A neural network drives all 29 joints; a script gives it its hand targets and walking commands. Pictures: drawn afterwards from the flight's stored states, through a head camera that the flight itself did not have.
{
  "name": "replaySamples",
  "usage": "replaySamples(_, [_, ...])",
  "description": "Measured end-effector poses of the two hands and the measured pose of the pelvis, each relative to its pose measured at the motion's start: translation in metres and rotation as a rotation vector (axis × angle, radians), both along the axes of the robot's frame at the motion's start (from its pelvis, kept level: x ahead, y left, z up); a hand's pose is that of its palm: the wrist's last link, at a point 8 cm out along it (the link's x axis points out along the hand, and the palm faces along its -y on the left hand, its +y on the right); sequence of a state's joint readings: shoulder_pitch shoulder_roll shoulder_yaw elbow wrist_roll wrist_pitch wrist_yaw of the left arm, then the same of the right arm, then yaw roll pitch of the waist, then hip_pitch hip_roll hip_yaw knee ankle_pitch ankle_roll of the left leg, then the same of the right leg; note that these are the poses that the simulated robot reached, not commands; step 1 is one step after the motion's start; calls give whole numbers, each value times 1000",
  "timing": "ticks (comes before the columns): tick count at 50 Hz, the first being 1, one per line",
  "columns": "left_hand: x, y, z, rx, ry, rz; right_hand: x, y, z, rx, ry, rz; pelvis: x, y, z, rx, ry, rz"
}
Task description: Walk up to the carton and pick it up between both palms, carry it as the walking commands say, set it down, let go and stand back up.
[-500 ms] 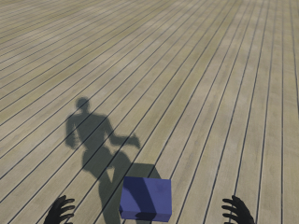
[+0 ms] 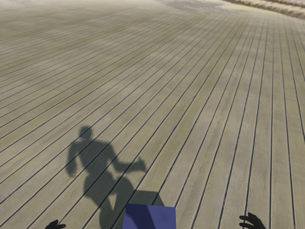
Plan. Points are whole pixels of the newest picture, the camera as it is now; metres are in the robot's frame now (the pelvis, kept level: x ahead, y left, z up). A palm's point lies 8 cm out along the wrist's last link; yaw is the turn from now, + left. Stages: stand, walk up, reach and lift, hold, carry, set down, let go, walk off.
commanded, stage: stand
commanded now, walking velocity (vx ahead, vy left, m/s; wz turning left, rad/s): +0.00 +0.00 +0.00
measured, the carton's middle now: out of the picture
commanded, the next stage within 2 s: none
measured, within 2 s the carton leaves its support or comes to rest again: neither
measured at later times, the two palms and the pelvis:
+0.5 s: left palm out of the picture +0.10 +0.28 -0.09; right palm out of the picture +0.12 -0.27 -0.06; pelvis +0.00 +0.00 +0.00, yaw +0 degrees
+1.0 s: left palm out of the picture +0.07 +0.29 -0.11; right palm out of the picture +0.10 -0.27 -0.07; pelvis -0.02 +0.01 +0.00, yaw +0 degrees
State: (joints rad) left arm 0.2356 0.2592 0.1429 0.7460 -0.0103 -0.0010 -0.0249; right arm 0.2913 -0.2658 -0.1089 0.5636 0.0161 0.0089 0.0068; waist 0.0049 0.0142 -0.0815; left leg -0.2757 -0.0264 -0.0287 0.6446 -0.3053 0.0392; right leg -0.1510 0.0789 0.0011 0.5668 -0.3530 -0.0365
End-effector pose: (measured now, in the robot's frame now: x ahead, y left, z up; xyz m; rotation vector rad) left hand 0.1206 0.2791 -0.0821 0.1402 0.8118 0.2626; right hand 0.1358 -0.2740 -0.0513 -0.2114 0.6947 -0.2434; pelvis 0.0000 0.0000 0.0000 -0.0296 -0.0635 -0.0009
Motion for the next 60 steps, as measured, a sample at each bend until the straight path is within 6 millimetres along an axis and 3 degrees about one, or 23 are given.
replaySamples(23, [-18,2,-11,-8,58,21,-9,-1,-6,-9,22,-13,-2,1,0,-1,-2,0])
replaySamples(46, [-49,6,-23,-21,132,31,-37,1,-17,-11,96,-29,-18,5,0,-7,-24,0])
replaySamples(60, [-64,6,-29,-22,190,39,-36,-3,-20,-15,125,-29,-22,4,1,-5,-27,0])
